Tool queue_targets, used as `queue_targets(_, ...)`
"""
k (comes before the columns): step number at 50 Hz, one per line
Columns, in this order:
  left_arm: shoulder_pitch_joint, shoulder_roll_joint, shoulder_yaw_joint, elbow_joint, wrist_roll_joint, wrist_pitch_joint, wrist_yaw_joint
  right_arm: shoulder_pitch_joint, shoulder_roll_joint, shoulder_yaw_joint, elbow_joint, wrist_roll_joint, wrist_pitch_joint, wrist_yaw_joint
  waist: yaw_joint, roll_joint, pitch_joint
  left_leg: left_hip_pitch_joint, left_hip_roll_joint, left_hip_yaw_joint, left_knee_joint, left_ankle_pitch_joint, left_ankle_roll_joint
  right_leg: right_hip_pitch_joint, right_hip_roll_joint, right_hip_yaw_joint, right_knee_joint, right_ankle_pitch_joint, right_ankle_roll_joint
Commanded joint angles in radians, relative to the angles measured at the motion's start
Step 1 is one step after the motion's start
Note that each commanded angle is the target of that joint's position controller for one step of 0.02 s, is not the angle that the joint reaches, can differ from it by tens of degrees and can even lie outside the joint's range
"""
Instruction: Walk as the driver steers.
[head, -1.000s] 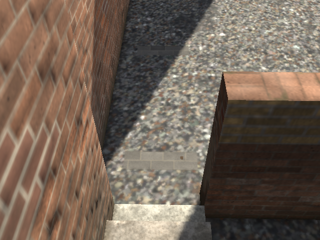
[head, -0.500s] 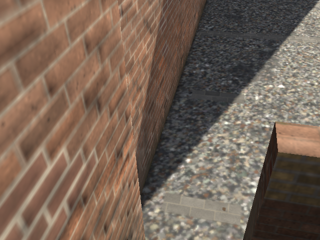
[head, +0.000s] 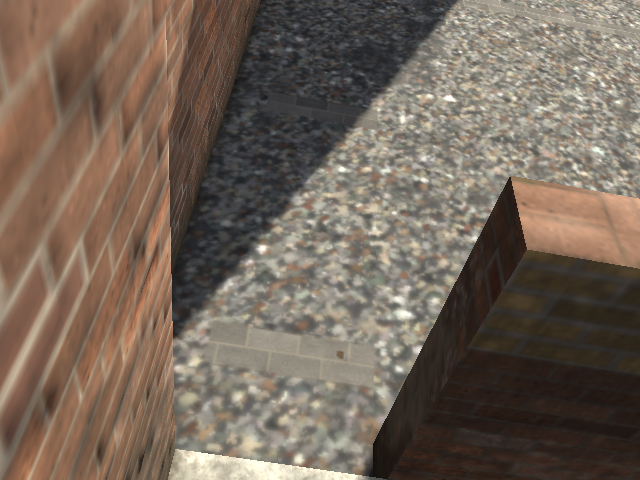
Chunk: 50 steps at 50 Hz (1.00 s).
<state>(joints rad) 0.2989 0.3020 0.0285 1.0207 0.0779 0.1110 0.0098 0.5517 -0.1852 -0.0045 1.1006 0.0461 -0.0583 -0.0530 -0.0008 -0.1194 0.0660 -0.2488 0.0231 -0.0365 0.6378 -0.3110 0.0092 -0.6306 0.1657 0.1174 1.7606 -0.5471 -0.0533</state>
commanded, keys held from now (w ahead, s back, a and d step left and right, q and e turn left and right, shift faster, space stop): w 1.00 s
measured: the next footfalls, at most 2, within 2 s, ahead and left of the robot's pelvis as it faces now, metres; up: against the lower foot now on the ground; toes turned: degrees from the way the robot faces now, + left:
right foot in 0.32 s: +0.09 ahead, -0.21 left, +0.00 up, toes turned +2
left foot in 0.52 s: +0.13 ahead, +0.03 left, +0.00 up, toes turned +1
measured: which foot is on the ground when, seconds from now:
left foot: down 0.00-0.36, up 0.38-0.50, down 0.52-1.00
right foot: up 0.00-0.30, down 0.32-1.00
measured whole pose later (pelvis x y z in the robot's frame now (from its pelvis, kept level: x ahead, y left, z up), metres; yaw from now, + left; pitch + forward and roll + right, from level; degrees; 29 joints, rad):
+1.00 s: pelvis +0.14 -0.11 +0.00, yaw -2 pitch +0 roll +0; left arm 0.17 0.20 -0.01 0.91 0.02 0.01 0.00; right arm 0.21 -0.23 -0.03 0.98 0.02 0.04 -0.07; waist -0.01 -0.01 -0.01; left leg -0.17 0.05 0.03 0.56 -0.38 -0.03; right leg -0.10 0.06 0.05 0.51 -0.40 -0.04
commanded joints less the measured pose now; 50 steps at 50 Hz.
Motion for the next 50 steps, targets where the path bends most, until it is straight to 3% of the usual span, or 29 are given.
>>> queue_targets(1,-0.044,-0.059,-0.023,-0.077,-0.028,0.027,-0.002,-0.079,-0.082,0.051,-0.103,-0.022,-0.037,-0.042,0.062,0.242,0.023,-0.170,0.297,-0.308,-0.202,0.296,0.158,-0.117,-0.034,0.134,-0.220,0.424,0.056)
queue_targets(2,-0.051,-0.105,-0.042,-0.092,-0.022,0.028,-0.022,-0.094,-0.070,0.070,-0.102,-0.013,-0.049,-0.056,0.085,0.227,0.045,-0.213,0.268,-0.261,-0.161,0.339,0.150,-0.092,-0.044,0.134,-0.360,0.535,0.077)
queue_targets(3,-0.038,-0.129,-0.052,-0.080,-0.026,0.030,-0.031,-0.077,-0.030,0.088,-0.085,-0.012,-0.047,-0.048,0.078,0.240,0.020,-0.216,0.234,-0.230,-0.171,0.351,0.101,-0.014,-0.055,0.109,-0.491,0.542,0.091)
queue_targets(5,-0.101,-0.084,-0.034,-0.084,-0.046,0.043,-0.024,-0.043,-0.087,0.087,-0.094,-0.025,-0.056,-0.031,0.028,0.365,-0.017,-0.201,0.258,-0.262,-0.206,0.323,0.066,0.073,-0.024,0.088,-0.410,0.525,0.101)
queue_targets(6,-0.099,-0.062,-0.032,-0.073,-0.059,0.039,-0.022,-0.043,-0.096,0.085,-0.102,-0.031,-0.049,-0.020,0.035,0.364,-0.007,-0.176,0.254,-0.268,-0.206,0.313,0.051,0.057,-0.041,0.098,-0.448,0.521,0.112)
queue_targets(7,-0.168,-0.013,-0.013,-0.102,-0.049,0.035,-0.020,-0.026,-0.129,0.065,-0.114,-0.030,-0.045,-0.019,0.016,0.337,0.029,-0.132,0.224,-0.247,-0.176,0.184,0.068,-0.050,-0.023,0.092,-0.487,0.613,0.113)
queue_targets(10,-0.243,-0.020,-0.003,-0.129,-0.031,0.022,-0.023,0.005,-0.144,0.045,-0.113,-0.041,-0.028,-0.018,-0.037,0.294,0.060,-0.087,0.251,-0.271,-0.128,0.095,0.158,-0.089,-0.062,0.083,-0.538,0.552,0.106)
queue_targets(11,-0.232,-0.021,0.001,-0.131,-0.042,0.009,-0.019,0.007,-0.152,0.033,-0.118,-0.048,-0.027,-0.021,-0.044,0.300,0.058,-0.091,0.258,-0.275,-0.131,0.099,0.185,-0.061,-0.083,0.077,-0.562,0.514,0.096)
queue_targets(13,-0.113,-0.061,-0.021,-0.080,-0.028,-0.024,-0.039,-0.099,-0.122,0.032,-0.154,-0.045,-0.035,-0.008,0.013,0.320,0.037,-0.218,0.275,-0.203,-0.140,0.481,0.170,0.253,-0.136,-0.023,-0.671,0.339,0.098)
queue_targets(16,-0.017,-0.103,-0.044,-0.051,-0.050,-0.044,-0.034,-0.210,-0.134,0.005,-0.182,-0.033,-0.005,0.008,0.050,0.358,0.028,-0.308,0.185,-0.051,-0.038,0.496,0.089,0.515,-0.149,-0.084,-0.995,0.219,0.066)
queue_targets(17,0.021,-0.072,-0.031,-0.032,-0.057,-0.065,-0.031,-0.145,-0.161,-0.016,-0.154,-0.037,0.010,0.009,0.075,0.205,0.014,-0.271,0.124,-0.004,0.152,0.504,0.069,0.554,-0.164,-0.030,-1.167,0.398,0.051)
queue_targets(18,0.096,0.021,-0.012,-0.017,-0.052,-0.088,-0.019,-0.086,-0.203,-0.052,-0.153,-0.048,0.025,0.005,0.038,0.039,0.029,-0.371,0.073,0.054,0.380,0.308,0.029,0.616,-0.245,0.138,-1.186,0.796,-0.023)
queue_targets(19,0.102,0.007,-0.017,-0.006,-0.075,-0.099,-0.009,-0.112,-0.101,-0.031,-0.161,-0.054,0.042,-0.003,-0.008,-0.073,0.024,-0.512,0.015,0.072,0.468,-0.214,0.027,0.664,-0.312,0.222,-1.192,1.055,-0.078)
queue_targets(20,0.150,0.029,-0.010,-0.008,-0.069,-0.112,-0.007,-0.170,-0.066,-0.021,-0.178,-0.047,0.052,-0.009,0.031,-0.118,-0.022,-0.467,0.019,0.022,0.436,-0.334,0.017,0.585,-0.348,0.360,-1.295,0.845,-0.138)
queue_targets(21,0.072,0.005,-0.013,-0.039,-0.061,-0.105,-0.005,-0.245,-0.084,-0.022,-0.184,-0.040,0.060,-0.010,0.021,-0.088,0.008,-0.378,0.040,0.004,0.327,-0.321,0.007,0.477,-0.312,0.332,-1.348,0.676,-0.143)
queue_targets(22,-0.002,0.019,0.000,-0.045,-0.039,-0.102,-0.008,-0.206,-0.079,-0.028,-0.157,-0.050,0.071,-0.010,-0.018,-0.126,-0.019,-0.276,0.052,0.005,0.367,-0.159,-0.003,0.401,-0.296,0.301,-1.319,0.580,-0.161)
queue_targets(23,-0.081,-0.006,-0.008,-0.065,-0.025,-0.102,-0.011,-0.162,-0.075,-0.032,-0.129,-0.038,0.077,-0.009,-0.062,-0.126,-0.035,-0.131,0.033,0.060,0.386,-0.014,-0.004,0.256,-0.260,0.189,-1.292,0.513,-0.145)
queue_targets(25,-0.144,-0.074,-0.039,-0.082,-0.064,-0.108,-0.005,-0.118,-0.071,-0.036,-0.084,-0.046,0.094,-0.002,-0.111,-0.062,-0.051,0.112,0.010,0.097,0.289,0.081,-0.023,0.099,-0.240,0.110,-1.296,0.511,-0.108)
queue_targets(26,-0.142,-0.073,-0.045,-0.071,-0.073,-0.109,0.001,-0.089,-0.057,-0.030,-0.070,-0.060,0.097,-0.005,-0.129,-0.038,-0.041,0.190,0.012,0.096,0.196,0.085,-0.032,0.078,-0.230,0.091,-1.273,0.523,-0.090)
queue_targets(27,-0.087,-0.050,-0.042,-0.057,-0.071,-0.118,0.007,-0.059,-0.079,-0.030,-0.057,-0.074,0.104,-0.013,-0.131,0.041,-0.017,0.242,-0.012,0.115,0.132,0.101,-0.021,0.079,-0.215,0.065,-1.246,0.538,-0.084)
queue_targets(29,0.025,-0.035,-0.045,-0.043,-0.062,-0.121,0.011,-0.132,-0.144,-0.036,-0.074,-0.060,0.100,-0.029,-0.069,0.194,-0.027,0.238,0.065,0.000,-0.004,0.368,0.017,0.164,-0.172,0.018,-1.176,0.540,-0.021)
queue_targets(30,0.043,-0.005,-0.035,-0.053,-0.064,-0.120,0.008,-0.180,-0.179,-0.039,-0.093,-0.055,0.107,-0.034,-0.050,0.251,-0.050,0.201,0.111,-0.077,-0.064,0.369,0.058,0.219,-0.154,-0.017,-1.124,0.468,0.005)
queue_targets(31,0.051,-0.005,-0.034,-0.056,-0.062,-0.116,-0.001,-0.225,-0.176,-0.035,-0.105,-0.045,0.107,-0.034,-0.028,0.273,-0.065,0.113,0.142,-0.141,-0.106,0.315,0.099,0.288,-0.153,-0.038,-1.098,0.438,0.017)
queue_targets(33,0.080,-0.040,-0.046,-0.057,-0.052,-0.111,-0.020,-0.308,-0.160,-0.028,-0.122,-0.034,0.105,-0.027,0.026,0.218,-0.070,0.014,0.102,-0.074,-0.101,0.245,0.078,0.417,-0.175,-0.026,-1.183,0.495,0.007)
queue_targets(35,0.078,-0.023,-0.042,-0.070,-0.052,-0.105,-0.015,-0.294,-0.167,-0.040,-0.129,-0.035,0.086,-0.026,0.022,0.144,-0.040,0.000,0.036,0.025,-0.060,0.207,0.028,0.462,-0.204,0.008,-1.245,0.647,-0.021)
queue_targets(38,0.037,-0.018,-0.040,-0.086,-0.060,-0.102,-0.005,-0.263,-0.138,-0.036,-0.126,-0.033,0.087,-0.026,0.003,0.068,-0.031,0.042,0.029,0.047,-0.077,0.201,0.006,0.457,-0.218,0.029,-1.289,0.762,-0.034)
queue_targets(41,-0.042,-0.018,-0.036,-0.111,-0.067,-0.114,0.005,-0.273,-0.150,-0.040,-0.137,-0.017,0.088,-0.021,-0.009,0.062,-0.069,0.081,0.039,0.044,-0.102,0.231,0.002,0.501,-0.206,0.009,-1.295,0.781,-0.036)
queue_targets(48,-0.092,-0.019,-0.021,-0.142,-0.061,-0.112,-0.005,-0.307,-0.149,-0.046,-0.153,-0.019,0.092,-0.022,-0.005,0.081,-0.073,0.075,0.042,0.052,-0.113,0.257,0.006,0.538,-0.201,0.007,-1.293,0.798,-0.042)
queue_targets(50,-0.083,-0.006,-0.010,-0.149,-0.059,-0.109,-0.015,-0.306,-0.138,-0.042,-0.143,-0.032,0.096,-0.012,0.005,0.086,-0.076,0.068,0.038,0.067,-0.103,0.242,0.019,0.560,-0.210,0.014,-1.294,0.780,-0.035)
